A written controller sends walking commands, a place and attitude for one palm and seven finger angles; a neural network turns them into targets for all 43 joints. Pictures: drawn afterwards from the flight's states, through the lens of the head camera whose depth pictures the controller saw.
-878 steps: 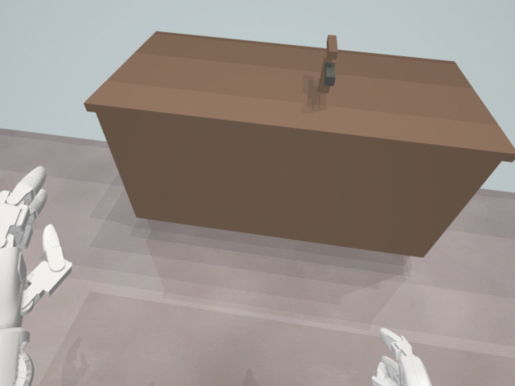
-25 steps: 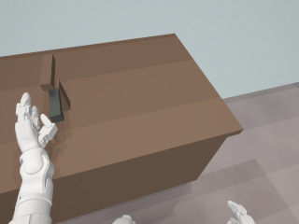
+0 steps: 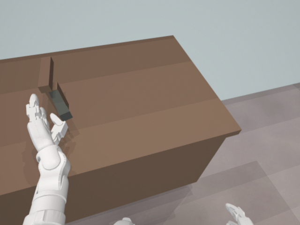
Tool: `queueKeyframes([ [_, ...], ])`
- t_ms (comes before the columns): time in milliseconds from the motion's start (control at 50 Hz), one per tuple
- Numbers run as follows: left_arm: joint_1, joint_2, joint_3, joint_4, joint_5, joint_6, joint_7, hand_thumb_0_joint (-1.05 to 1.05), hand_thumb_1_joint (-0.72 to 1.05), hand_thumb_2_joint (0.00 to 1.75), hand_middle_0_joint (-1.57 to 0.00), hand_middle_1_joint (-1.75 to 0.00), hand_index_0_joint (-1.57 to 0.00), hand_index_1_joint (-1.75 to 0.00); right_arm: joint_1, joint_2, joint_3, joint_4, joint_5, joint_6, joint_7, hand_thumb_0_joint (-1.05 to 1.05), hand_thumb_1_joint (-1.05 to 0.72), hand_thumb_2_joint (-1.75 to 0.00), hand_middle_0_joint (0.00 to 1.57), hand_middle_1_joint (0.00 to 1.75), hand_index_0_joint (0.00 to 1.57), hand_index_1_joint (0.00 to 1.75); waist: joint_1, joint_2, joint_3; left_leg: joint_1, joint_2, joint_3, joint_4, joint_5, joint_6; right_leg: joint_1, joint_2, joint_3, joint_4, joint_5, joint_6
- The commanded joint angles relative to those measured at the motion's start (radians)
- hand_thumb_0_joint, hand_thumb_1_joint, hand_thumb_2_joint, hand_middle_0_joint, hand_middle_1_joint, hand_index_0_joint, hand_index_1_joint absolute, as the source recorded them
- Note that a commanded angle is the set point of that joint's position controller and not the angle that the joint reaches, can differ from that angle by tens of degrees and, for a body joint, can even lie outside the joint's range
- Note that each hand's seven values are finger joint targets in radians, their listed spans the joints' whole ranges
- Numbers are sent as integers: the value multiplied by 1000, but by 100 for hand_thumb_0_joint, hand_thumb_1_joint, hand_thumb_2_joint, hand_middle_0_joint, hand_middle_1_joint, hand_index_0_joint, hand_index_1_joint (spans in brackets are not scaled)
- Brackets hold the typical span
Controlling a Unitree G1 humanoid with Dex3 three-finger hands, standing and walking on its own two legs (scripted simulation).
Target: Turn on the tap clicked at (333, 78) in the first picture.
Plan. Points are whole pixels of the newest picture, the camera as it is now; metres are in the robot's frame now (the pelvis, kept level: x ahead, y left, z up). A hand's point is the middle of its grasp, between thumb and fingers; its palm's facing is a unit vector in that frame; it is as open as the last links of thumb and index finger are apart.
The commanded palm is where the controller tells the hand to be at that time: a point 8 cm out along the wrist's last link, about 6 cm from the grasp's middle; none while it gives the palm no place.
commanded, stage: push the lever round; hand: left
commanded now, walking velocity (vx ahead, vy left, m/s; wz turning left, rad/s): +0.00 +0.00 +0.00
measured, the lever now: (64, 113) +0.39 +0.26 +0.07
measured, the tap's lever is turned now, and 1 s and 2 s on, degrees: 18 45 57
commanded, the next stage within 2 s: none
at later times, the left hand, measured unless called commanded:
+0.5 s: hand (78, 117) +0.38 +0.22 +0.07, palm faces +0.68 -0.73 -0.07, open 7.9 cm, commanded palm +0.33 +0.24 +0.07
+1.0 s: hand (86, 110) +0.40 +0.20 +0.07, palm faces +0.77 -0.63 -0.07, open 8.3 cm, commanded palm +0.36 +0.20 +0.07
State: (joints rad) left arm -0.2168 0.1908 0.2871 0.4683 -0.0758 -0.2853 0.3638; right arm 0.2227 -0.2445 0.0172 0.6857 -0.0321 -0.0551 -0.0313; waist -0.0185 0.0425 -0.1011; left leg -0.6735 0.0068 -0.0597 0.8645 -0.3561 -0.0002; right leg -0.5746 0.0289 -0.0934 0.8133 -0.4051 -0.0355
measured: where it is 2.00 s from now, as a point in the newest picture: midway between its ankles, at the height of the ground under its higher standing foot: outside the picture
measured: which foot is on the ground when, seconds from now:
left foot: down 0.00-1.00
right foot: down 0.00-1.00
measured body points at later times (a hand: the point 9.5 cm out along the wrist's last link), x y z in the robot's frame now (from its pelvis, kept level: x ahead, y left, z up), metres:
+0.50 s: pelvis +0.00 +0.00 +0.00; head +0.04 +0.00 +0.45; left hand +0.34 +0.26 +0.07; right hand +0.14 -0.24 -0.11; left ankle +0.04 +0.12 -0.70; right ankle +0.00 -0.10 -0.70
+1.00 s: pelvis +0.00 -0.02 +0.00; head +0.04 -0.02 +0.45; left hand +0.36 +0.23 +0.08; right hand +0.13 -0.26 -0.12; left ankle +0.04 +0.12 -0.70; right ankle +0.00 -0.10 -0.70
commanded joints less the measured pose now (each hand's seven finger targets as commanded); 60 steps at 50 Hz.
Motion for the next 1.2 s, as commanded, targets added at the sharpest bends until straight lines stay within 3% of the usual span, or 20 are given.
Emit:
queueKeyframes([
  [0,-294,166,18,-229,17,-69,36,0,90,90,-15,-15,-15,-15,-46,-133,-57,-132,3,-34,-6,0,-90,-90,20,30,20,30,-7,-2,-266,190,-15,-12,-111,150,28,83,-6,57,-137,226,5],
  [80,-330,143,-5,-217,31,-62,70,0,90,90,-15,-15,-15,-15,-54,-133,-57,-128,2,-29,-6,0,-90,-90,20,30,20,30,-22,-8,-248,184,-13,-15,-115,126,29,66,-7,58,-144,199,7],
  [120,-365,144,-6,-227,49,-63,90,0,90,90,-15,-15,-15,-15,-58,-130,-58,-121,2,-27,-7,0,-90,-90,20,30,20,30,-21,38,-251,195,-12,-22,-119,119,25,52,-8,57,-136,180,3],
  [160,-396,120,-25,-194,54,-56,112,0,90,90,-15,-15,-15,-15,-56,-130,-58,-116,-1,-28,-6,0,-90,-90,20,30,20,30,-33,-12,-243,189,-12,-26,-117,106,26,42,-7,50,-138,170,5],
  [220,-390,113,-20,-207,74,-54,142,0,90,90,-15,-15,-15,-15,-56,-127,-66,-114,-5,-25,-3,0,-90,-90,20,30,20,30,-21,16,-288,209,-11,-26,-113,137,22,51,-6,51,-126,186,2],
  [300,-448,57,-78,-187,97,-37,184,0,90,90,-15,-15,-15,-15,-62,-120,-63,-116,-8,-21,6,0,-90,-90,20,30,20,30,-36,11,-276,205,-10,-24,-108,138,21,34,-8,47,-126,186,2],
  [320,-439,81,-35,-167,104,-31,202,0,90,90,-15,-15,-15,-15,-56,-123,-68,-105,-11,-17,5,0,-90,-90,20,30,20,30,-28,2,-279,204,-9,-29,-109,143,21,36,-6,44,-121,185,2],
  [400,-465,54,-69,-144,119,-9,228,0,90,90,-15,-15,-15,-15,-60,-118,-65,-116,-15,-6,5,0,-90,-90,20,30,20,30,-37,-29,-286,190,-12,-12,-103,153,26,57,-10,51,-134,209,6],
  [420,-474,94,-20,-131,125,-6,239,0,90,90,-15,-15,-15,-15,-57,-119,-68,-103,-12,-1,2,0,-90,-90,20,30,20,30,-30,-20,-281,183,-9,-19,-109,145,23,57,-12,53,-133,195,4],
  [440,-499,50,-69,-148,128,-7,242,0,90,90,-15,-15,-15,-15,-63,-114,-65,-110,-14,1,4,0,-90,-90,20,30,20,30,-39,0,-283,196,-12,-14,-109,149,24,53,-12,53,-134,200,4],
  [520,-473,75,-22,-114,133,-1,269,0,90,90,-15,-15,-15,-15,-55,-115,-72,-100,-17,8,4,0,-90,-90,20,30,20,30,-27,-29,-294,184,-11,-14,-102,173,25,75,-13,55,-136,228,4],
  [540,-506,31,-68,-111,132,1,269,0,90,90,-15,-15,-15,-15,-61,-110,-67,-104,-18,10,7,0,-90,-90,20,30,20,30,-44,-31,-284,185,-12,-10,-100,159,27,61,-15,54,-139,218,8],
  [600,-562,20,-81,-90,137,-2,285,0,90,90,-15,-15,-15,-15,-65,-107,-67,-96,-19,7,4,0,-90,-90,20,30,20,30,-52,-30,-274,178,-12,-8,-100,127,29,47,-16,59,-152,186,8],
  [720,-589,44,-38,-57,161,-11,328,0,90,90,-15,-15,-15,-15,-54,-106,-77,-77,-26,10,8,0,-90,-90,20,30,20,30,-42,-14,-315,181,-13,-9,-96,149,27,61,-18,61,-143,203,3],
  [780,-630,-27,-110,-47,168,-8,339,0,90,90,-15,-15,-15,-15,-62,-100,-75,-80,-28,7,16,0,-90,-90,20,30,20,30,-60,-6,-307,187,-11,-3,-91,144,28,34,-20,59,-143,196,5],
  [820,-629,6,-59,-16,174,-9,360,0,90,90,-15,-15,-15,-15,-56,-104,-80,-66,-31,7,17,0,-90,-90,20,30,20,30,-51,-23,-296,173,-10,-14,-98,134,25,32,-17,54,-141,178,2],
  [840,-652,-42,-111,-21,176,-9,361,0,90,90,-15,-15,-15,-15,-63,-100,-78,-72,-31,6,21,0,-90,-90,20,30,20,30,-64,-24,-297,176,-10,-8,-95,125,27,23,-19,55,-141,171,5],
  [920,-683,-8,-61,15,190,-10,393,0,90,90,-15,-15,-15,-15,-53,-102,-85,-53,-37,5,24,0,-90,-90,20,30,20,30,-55,-19,-320,171,-11,-9,-88,137,26,25,-19,54,-135,178,2],
  [940,-697,-41,-91,5,190,-12,395,0,90,90,-15,-15,-15,-15,-51,-99,-84,-61,-40,6,29,0,-90,-90,20,30,20,30,-63,-24,-335,179,-12,-5,-84,150,27,30,-19,51,-131,194,4],
  [1180,-740,-60,-80,36,211,8,450,0,90,90,-15,-15,-15,-15,-43,-92,-93,-49,-51,20,46,0,-90,-90,20,30,20,30,-69,-41,-360,169,-9,8,-64,191,28,45,-23,51,-131,248,7],
])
